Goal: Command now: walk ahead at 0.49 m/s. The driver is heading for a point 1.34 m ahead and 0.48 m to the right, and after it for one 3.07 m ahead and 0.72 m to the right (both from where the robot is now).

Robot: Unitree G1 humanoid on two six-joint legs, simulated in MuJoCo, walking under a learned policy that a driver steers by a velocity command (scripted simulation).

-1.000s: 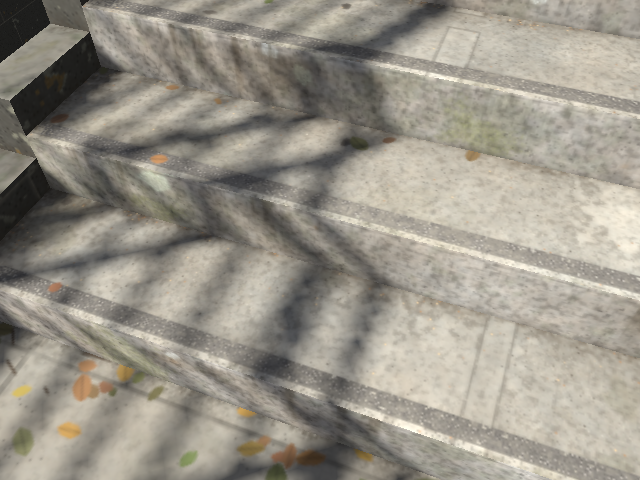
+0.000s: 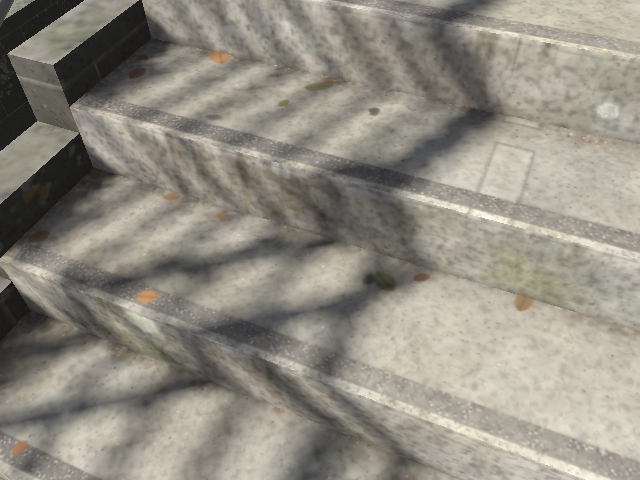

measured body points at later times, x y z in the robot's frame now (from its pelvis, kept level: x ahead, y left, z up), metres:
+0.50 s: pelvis +0.30 +0.10 +0.14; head +0.30 +0.11 +0.58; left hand +0.45 +0.33 +0.01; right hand +0.33 -0.16 +0.00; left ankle +0.36 +0.18 -0.57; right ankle +0.25 -0.06 -0.34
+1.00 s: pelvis +0.58 +0.03 +0.23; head +0.58 +0.04 +0.68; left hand +0.78 +0.21 +0.11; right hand +0.49 -0.18 +0.08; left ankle +0.45 +0.21 -0.37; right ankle +0.61 -0.06 -0.40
